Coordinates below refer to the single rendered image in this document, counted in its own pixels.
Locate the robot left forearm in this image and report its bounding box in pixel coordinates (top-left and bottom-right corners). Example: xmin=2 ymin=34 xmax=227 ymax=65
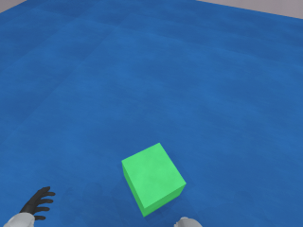
xmin=3 ymin=212 xmax=35 ymax=227

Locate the robot left hand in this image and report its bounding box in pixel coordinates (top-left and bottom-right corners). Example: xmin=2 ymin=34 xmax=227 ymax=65
xmin=19 ymin=186 xmax=56 ymax=220

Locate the carton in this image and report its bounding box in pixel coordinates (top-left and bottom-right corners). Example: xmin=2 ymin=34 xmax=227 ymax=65
xmin=121 ymin=143 xmax=187 ymax=218

